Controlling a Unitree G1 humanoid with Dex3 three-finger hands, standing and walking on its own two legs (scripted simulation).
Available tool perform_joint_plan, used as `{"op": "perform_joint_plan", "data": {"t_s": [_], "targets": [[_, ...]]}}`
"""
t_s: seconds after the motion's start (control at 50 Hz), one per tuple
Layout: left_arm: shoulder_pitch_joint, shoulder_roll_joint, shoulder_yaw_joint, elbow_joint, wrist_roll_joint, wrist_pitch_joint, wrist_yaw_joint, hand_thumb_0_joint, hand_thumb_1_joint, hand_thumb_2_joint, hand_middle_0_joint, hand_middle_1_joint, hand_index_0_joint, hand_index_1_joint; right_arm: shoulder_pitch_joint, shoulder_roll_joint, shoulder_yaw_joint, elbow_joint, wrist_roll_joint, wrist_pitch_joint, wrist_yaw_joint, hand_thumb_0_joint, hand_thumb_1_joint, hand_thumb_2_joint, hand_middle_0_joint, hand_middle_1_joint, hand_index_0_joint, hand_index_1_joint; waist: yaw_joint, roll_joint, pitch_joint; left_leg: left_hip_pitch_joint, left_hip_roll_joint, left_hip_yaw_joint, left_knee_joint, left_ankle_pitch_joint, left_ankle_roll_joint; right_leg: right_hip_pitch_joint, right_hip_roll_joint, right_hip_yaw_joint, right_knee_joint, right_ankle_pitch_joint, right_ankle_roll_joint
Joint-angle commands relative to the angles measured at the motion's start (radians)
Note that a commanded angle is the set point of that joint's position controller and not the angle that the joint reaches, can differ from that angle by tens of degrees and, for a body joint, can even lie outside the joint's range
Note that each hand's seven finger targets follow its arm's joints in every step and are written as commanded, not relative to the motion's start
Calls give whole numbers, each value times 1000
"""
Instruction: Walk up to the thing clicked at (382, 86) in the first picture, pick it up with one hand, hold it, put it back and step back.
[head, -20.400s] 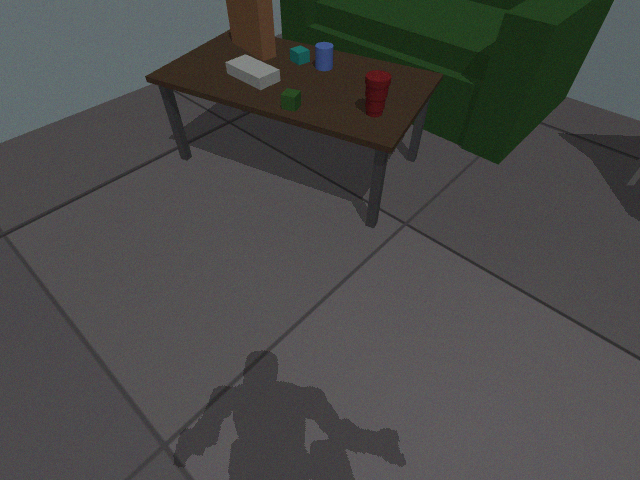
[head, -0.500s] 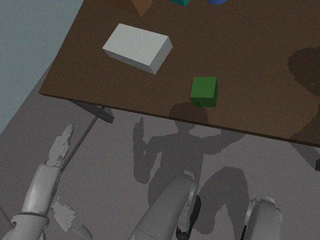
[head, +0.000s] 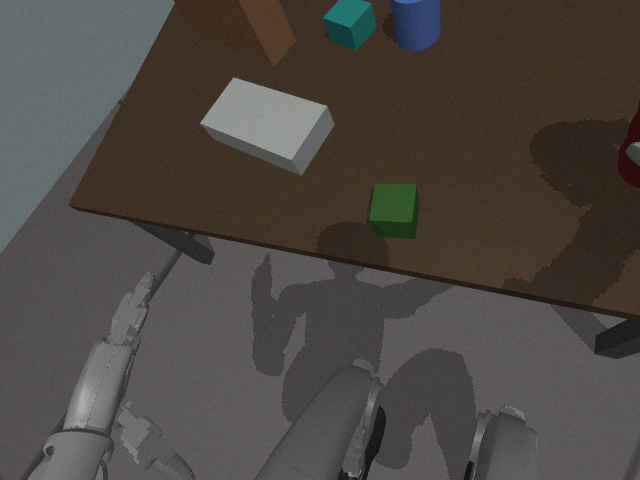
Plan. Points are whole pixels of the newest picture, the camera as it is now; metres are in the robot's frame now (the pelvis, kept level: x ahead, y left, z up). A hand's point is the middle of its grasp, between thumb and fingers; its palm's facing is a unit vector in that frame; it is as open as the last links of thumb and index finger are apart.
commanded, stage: settle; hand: right
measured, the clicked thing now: out of the picture +0.57 -0.22 -0.02
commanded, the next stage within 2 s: lift in 0.28 s
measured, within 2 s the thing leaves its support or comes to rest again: neither
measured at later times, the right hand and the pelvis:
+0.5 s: hand out of the picture +0.56 -0.23 +0.03, palm faces +0.24 +0.97 +0.01, open 11.4 cm; pelvis +0.01 +0.00 +0.02, yaw +0 degrees
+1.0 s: hand out of the picture +0.50 -0.23 +0.10, palm faces +0.24 +0.97 +0.01, open 11.4 cm; pelvis +0.03 -0.01 +0.07, yaw -2 degrees
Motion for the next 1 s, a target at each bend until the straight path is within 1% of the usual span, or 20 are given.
{"op": "perform_joint_plan", "data": {"t_s": [0.0,0.06,0.08,0.12,0.16,0.24,0.28,0.32,0.34,0.38,0.44,0.54,0.62,0.66,0.74,0.8,0.86,0.9,0.96,0.98], "targets": [[68,160,131,-149,-10,-45,23,0,-575,70,-48,-43,-36,-57,-377,-218,-5,-182,11,-77,11,0,-15,-1254,1167,1367,1223,1368,-9,-368,-554,304,-21,9,-158,319,39,490,16,-9,-198,380,-34],[76,166,147,-156,-9,-48,25,0,-570,66,-47,-44,-35,-57,-394,-228,-7,-205,11,-79,19,0,-61,-1290,1176,1394,1231,1394,-3,-375,-584,338,-18,-1,-177,340,35,510,19,-16,-199,383,-37],[77,155,129,-145,-6,-45,24,0,-571,68,-47,-44,-35,-57,-384,-209,1,-197,10,-76,20,0,-63,-1294,1164,1390,1220,1391,-8,-368,-575,334,-20,7,-174,350,36,520,17,-12,-205,407,-35],[74,158,141,-132,-7,-47,24,0,-573,67,-47,-44,-35,-57,-383,-212,-1,-206,16,-74,23,0,-77,-1305,1180,1403,1235,1404,-16,-408,-597,327,-19,6,-173,359,38,567,16,-12,-206,448,-30],[64,153,128,-140,-5,-47,23,0,-574,69,-44,-42,-31,-56,-388,-202,0,-225,20,-74,22,0,-76,-1319,1197,1423,1253,1424,-13,-398,-621,337,-21,11,-174,385,36,592,12,-5,-204,502,-30],[48,137,110,-94,-3,-41,24,0,-570,67,-43,-42,-31,-55,-397,-199,6,-223,18,-72,15,0,-88,-1324,1194,1425,1249,1425,-26,-384,-588,368,-18,0,-198,377,33,547,17,-16,-220,439,-34],[20,167,140,-126,-5,-43,30,0,-574,68,-45,-42,-31,-56,-399,-220,-4,-235,16,-72,7,0,-91,-1330,1192,1427,1247,1428,-24,-393,-636,378,-19,2,-204,377,34,596,16,-16,-227,456,-31],[42,155,124,-90,-1,-34,28,0,-572,68,-44,-43,-31,-57,-397,-205,8,-215,13,-73,5,0,-82,-1335,1197,1435,1253,1435,-23,-400,-604,372,-21,7,-211,365,38,598,17,-13,-241,458,-29],[51,131,94,-75,-2,-31,25,0,-577,71,-44,-41,-29,-57,-379,-186,15,-186,14,-72,3,0,-72,-1331,1189,1429,1246,1430,-34,-388,-574,362,-22,7,-215,351,39,580,16,-14,-249,445,-29],[22,125,92,-92,-5,-34,27,0,-571,71,-45,-45,-36,-54,-403,-207,4,-206,13,-78,-3,0,-15,-1292,1214,1411,1269,1411,-34,-374,-591,389,-19,1,-227,364,35,578,17,-17,-249,430,-34],[15,158,126,-108,-6,-34,29,0,-549,60,-42,-47,-40,-48,-359,-209,-2,-211,19,-81,-1,0,87,-1307,1212,1437,1277,1437,-34,-362,-604,425,-19,0,-237,364,34,581,18,-19,-267,416,-33],[53,112,83,-78,-7,-31,22,0,-545,57,-41,-46,-40,-46,-335,-156,19,-232,29,-82,8,0,35,-1291,1220,1423,1279,1423,-57,-374,-594,434,-21,6,-254,371,37,626,21,-20,-293,453,-29],[54,120,113,-14,-7,-33,23,0,-549,60,-40,-46,-38,-47,-279,-122,26,-247,44,-76,7,0,55,-1288,1209,1418,1269,1419,-77,-357,-548,444,-18,-1,-270,374,34,609,25,-27,-310,433,-31],[13,133,125,-55,-10,-42,26,0,-551,60,-40,-44,-37,-46,-301,-123,21,-331,54,-83,7,0,68,-1308,1223,1441,1286,1441,-88,-363,-635,489,-15,-5,-275,415,32,673,21,-26,-309,487,-32],[51,93,95,34,-14,-32,21,0,-555,62,-39,-44,-35,-48,-221,-23,62,-298,68,-72,9,0,-10,-1293,1235,1425,1290,1426,-107,-335,-545,492,-17,3,-298,401,35,664,28,-29,-352,484,-27],[-11,133,125,-49,-18,-37,30,0,-556,62,-40,-43,-36,-47,-241,-52,48,-417,74,-72,1,0,5,-1305,1240,1439,1298,1439,-133,-337,-666,543,-17,7,-320,400,37,797,25,-29,-387,516,-21],[85,98,111,56,-25,-26,25,0,-560,66,-38,-43,-32,-48,-101,84,104,-368,100,-49,7,0,20,-1308,1240,1443,1299,1443,-136,-268,-542,574,-15,6,-354,422,31,749,34,-38,-410,506,-30],[57,95,112,79,-30,-31,26,0,-566,68,-37,-40,-29,-47,-118,54,91,-469,111,-49,0,0,15,-1313,1250,1452,1309,1452,-171,-298,-543,589,-8,-3,-365,425,32,775,35,-47,-430,515,-27],[38,120,143,94,-37,-30,28,0,-566,68,-40,-41,-32,-49,-62,113,121,-481,124,-35,-6,0,-8,-1314,1245,1447,1304,1447,-179,-231,-485,605,-8,3,-391,398,35,788,38,-48,-475,488,-25],[26,122,141,99,-40,-30,30,0,-569,68,-39,-40,-30,-49,-30,117,111,-485,131,-31,-8,0,-16,-1307,1247,1442,1304,1442,-189,-202,-457,618,-6,4,-405,388,33,782,36,-47,-492,469,-26]]}}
